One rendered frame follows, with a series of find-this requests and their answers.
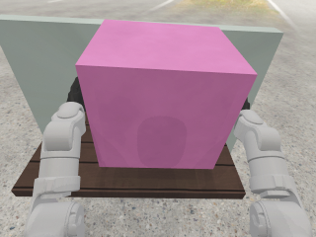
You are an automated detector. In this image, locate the robot right forearm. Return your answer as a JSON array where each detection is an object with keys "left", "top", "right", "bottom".
[{"left": 233, "top": 110, "right": 313, "bottom": 237}]

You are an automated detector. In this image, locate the robot left upper arm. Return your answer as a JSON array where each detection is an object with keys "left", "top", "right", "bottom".
[{"left": 25, "top": 201, "right": 85, "bottom": 237}]

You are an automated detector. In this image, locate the carton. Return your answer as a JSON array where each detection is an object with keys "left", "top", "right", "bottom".
[{"left": 75, "top": 19, "right": 258, "bottom": 170}]

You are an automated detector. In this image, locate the table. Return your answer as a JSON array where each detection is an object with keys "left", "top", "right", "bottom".
[{"left": 11, "top": 104, "right": 246, "bottom": 203}]

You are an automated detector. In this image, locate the robot left hand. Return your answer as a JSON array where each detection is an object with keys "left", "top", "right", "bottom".
[{"left": 66, "top": 77, "right": 86, "bottom": 112}]

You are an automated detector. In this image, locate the robot left forearm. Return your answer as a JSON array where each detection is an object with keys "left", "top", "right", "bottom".
[{"left": 24, "top": 102, "right": 86, "bottom": 237}]

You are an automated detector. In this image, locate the robot right upper arm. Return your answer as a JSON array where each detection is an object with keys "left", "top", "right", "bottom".
[{"left": 249, "top": 200, "right": 312, "bottom": 237}]

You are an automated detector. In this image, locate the robot right hand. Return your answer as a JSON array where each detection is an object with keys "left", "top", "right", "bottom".
[{"left": 241, "top": 98, "right": 250, "bottom": 111}]

